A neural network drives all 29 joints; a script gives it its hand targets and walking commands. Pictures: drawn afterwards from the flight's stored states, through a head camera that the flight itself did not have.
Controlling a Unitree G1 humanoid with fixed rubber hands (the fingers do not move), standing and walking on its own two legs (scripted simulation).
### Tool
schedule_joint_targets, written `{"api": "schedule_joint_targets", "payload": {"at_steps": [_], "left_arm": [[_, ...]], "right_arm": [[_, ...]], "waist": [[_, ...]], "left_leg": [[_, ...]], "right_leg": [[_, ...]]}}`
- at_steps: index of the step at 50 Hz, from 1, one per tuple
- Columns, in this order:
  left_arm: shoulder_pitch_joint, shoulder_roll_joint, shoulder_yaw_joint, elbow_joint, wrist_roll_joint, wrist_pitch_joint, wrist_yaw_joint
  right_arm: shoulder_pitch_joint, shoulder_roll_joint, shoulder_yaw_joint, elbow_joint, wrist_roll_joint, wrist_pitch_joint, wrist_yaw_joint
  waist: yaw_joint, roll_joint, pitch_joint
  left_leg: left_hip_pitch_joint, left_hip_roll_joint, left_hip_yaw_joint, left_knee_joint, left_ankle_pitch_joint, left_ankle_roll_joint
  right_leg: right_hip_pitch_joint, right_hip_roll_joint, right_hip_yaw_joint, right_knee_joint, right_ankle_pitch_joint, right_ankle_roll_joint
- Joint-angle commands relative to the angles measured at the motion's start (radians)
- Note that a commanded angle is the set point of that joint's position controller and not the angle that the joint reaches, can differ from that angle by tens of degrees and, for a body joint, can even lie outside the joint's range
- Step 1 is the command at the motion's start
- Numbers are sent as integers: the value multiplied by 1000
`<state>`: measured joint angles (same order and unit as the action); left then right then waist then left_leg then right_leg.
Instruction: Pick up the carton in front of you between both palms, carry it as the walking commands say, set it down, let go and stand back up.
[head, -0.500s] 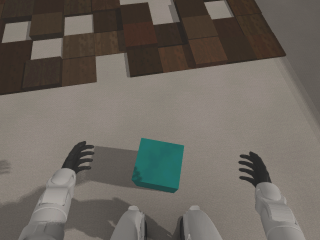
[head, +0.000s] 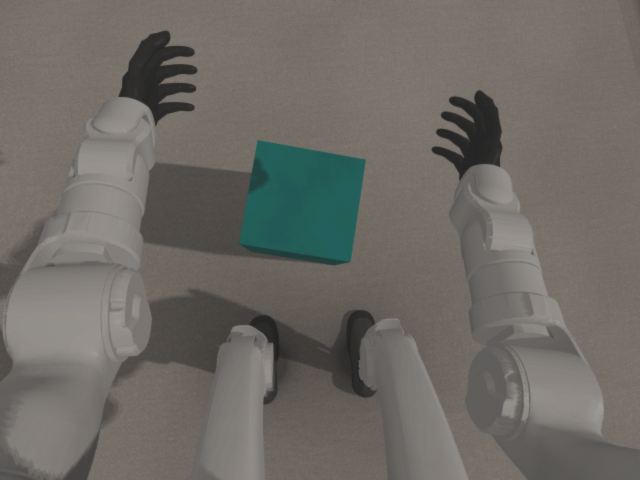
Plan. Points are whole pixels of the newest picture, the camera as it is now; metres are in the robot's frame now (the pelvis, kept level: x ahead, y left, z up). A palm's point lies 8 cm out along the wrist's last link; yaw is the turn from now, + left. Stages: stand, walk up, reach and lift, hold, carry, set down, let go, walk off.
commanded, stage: reach and lift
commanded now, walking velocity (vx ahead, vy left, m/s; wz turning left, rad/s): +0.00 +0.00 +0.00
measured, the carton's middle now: (301, 211) +0.48 +0.00 -0.51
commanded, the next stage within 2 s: none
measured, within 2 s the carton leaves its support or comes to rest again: leaves its support in 1.66 s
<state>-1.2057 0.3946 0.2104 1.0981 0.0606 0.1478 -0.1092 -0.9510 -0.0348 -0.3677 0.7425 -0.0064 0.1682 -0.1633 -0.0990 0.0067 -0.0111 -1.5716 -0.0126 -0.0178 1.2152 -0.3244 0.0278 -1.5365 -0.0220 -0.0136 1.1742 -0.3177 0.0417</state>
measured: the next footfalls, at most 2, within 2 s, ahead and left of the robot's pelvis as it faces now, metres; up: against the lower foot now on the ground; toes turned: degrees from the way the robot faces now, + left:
none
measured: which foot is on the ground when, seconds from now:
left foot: down 0.00-1.00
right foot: down 0.00-1.00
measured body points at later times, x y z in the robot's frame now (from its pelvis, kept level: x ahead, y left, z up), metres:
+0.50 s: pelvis -0.01 -0.01 -0.18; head +0.33 +0.01 +0.12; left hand +0.52 +0.19 -0.34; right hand +0.46 -0.20 -0.34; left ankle +0.10 +0.10 -0.60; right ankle +0.10 -0.14 -0.60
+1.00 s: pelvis -0.03 -0.01 -0.26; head +0.34 +0.02 +0.00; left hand +0.52 +0.17 -0.46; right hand +0.48 -0.21 -0.44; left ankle +0.10 +0.10 -0.60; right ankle +0.10 -0.14 -0.60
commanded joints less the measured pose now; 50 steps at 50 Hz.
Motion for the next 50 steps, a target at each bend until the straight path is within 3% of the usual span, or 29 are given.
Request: {"api": "schedule_joint_targets", "payload": {"at_steps": [1, 8, 15, 18, 22, 27, 31, 34, 38, 46, 48, 50], "left_arm": [[-201, 72, 33, -65, 31, -38, 9], [-98, 12, 35, -91, 29, -95, 57], [-107, 75, -75, -204, -108, -135, 112], [-135, 105, -116, -240, -162, -134, 120], [-199, 162, -135, -263, -200, -122, 120], [-287, 185, -160, -148, -233, -108, 117], [-361, 197, -189, -32, -256, -116, 113], [-410, 208, -211, 37, -274, -132, 112], [-446, 222, -239, 78, -291, -160, 119], [-428, 225, -248, -3, -289, -203, 150], [-413, 213, -251, -45, -290, -205, 155], [-397, 177, -271, -60, -304, -200, 156]], "right_arm": [[-131, -73, -49, -69, -34, -49, 15], [-58, -74, -59, -10, -34, -130, 40], [-66, -148, 69, -50, 98, -177, 13], [-96, -170, 120, -68, 153, -176, -2], [-165, -191, 160, -98, 199, -156, -28], [-268, -194, 167, -16, 215, -133, -52], [-361, -207, 170, 81, 213, -137, -56], [-422, -224, 176, 152, 218, -150, -53], [-437, -189, 227, 292, 281, -171, -33], [-437, -144, 348, 295, 418, -213, -20], [-419, -134, 366, 275, 433, -216, -24], [-400, -136, 362, 270, 432, -216, -29]], "waist": [[-12, 133, -877], [16, 134, -898], [40, 143, -1118], [42, 140, -1171], [49, 134, -1183], [53, 109, -1002], [45, 85, -869], [42, 73, -809], [67, 74, -771], [157, 107, -906], [161, 117, -936], [140, 132, -925]], "left_leg": [[564, -47, -36, -98, 87, -33], [394, -39, -49, 120, 294, -34], [352, -27, -56, 358, 439, -37], [320, -22, -50, 435, 400, -35], [231, -14, -26, 509, 249, -33], [28, 6, -11, 560, -15, -26], [-89, 23, -20, 611, -118, -21], [-135, 31, -28, 653, -129, -18], [-149, 42, -34, 699, -94, -13], [-9, 44, -27, 769, 99, -8], [31, 39, -26, 773, 126, -9], [60, 34, -30, 770, 128, -12]], "right_leg": [[216, 94, -74, -37, 59, 26], [-52, 101, -74, 156, 159, 32], [-134, 106, -73, 380, 258, 34], [-141, 104, -78, 460, 230, 30], [-116, 98, -81, 540, 149, 24], [-147, 76, -66, 606, -12, 24], [-171, 62, -51, 662, -74, 24], [-179, 57, -42, 706, -76, 23], [-195, 62, -32, 762, -40, 24], [-187, 90, -40, 836, 81, 26], [-191, 99, -47, 840, 89, 25], [-233, 104, -55, 836, 70, 22]]}}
